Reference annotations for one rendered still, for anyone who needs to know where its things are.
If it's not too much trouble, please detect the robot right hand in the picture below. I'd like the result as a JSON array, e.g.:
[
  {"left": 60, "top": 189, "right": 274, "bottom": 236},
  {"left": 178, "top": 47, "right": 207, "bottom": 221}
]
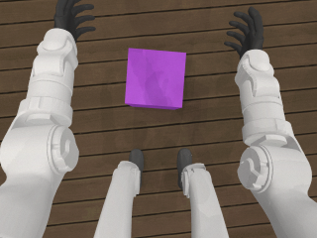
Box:
[{"left": 224, "top": 6, "right": 264, "bottom": 60}]

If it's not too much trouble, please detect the carton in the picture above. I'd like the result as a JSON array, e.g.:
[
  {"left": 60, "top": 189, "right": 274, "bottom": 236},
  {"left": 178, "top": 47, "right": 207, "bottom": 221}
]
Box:
[{"left": 125, "top": 48, "right": 186, "bottom": 110}]

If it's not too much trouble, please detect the robot right upper arm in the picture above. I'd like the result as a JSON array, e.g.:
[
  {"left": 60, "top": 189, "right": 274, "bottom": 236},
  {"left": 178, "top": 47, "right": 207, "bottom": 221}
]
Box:
[{"left": 237, "top": 144, "right": 317, "bottom": 238}]

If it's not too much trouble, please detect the right robot thigh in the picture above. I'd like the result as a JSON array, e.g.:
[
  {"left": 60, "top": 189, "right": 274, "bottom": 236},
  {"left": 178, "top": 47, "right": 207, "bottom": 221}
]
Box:
[{"left": 182, "top": 168, "right": 229, "bottom": 238}]

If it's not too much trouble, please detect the right robot forearm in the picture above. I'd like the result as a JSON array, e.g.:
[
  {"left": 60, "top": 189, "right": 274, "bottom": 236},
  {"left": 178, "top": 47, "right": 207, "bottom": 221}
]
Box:
[{"left": 235, "top": 49, "right": 312, "bottom": 178}]

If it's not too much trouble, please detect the robot left shin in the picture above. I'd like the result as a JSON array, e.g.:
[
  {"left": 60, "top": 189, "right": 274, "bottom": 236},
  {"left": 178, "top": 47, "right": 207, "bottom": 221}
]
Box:
[{"left": 112, "top": 161, "right": 139, "bottom": 176}]

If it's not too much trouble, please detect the robot left hand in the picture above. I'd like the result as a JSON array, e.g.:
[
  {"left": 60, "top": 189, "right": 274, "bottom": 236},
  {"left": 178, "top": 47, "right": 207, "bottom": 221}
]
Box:
[{"left": 53, "top": 0, "right": 96, "bottom": 43}]

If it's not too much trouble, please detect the robot left upper arm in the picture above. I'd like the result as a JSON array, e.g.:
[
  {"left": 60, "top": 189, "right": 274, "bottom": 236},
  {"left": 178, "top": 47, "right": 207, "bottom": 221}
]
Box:
[{"left": 0, "top": 124, "right": 79, "bottom": 238}]

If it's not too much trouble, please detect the left robot forearm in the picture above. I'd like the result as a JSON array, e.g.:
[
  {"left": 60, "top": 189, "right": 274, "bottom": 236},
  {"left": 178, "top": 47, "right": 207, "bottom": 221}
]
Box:
[{"left": 0, "top": 28, "right": 78, "bottom": 171}]

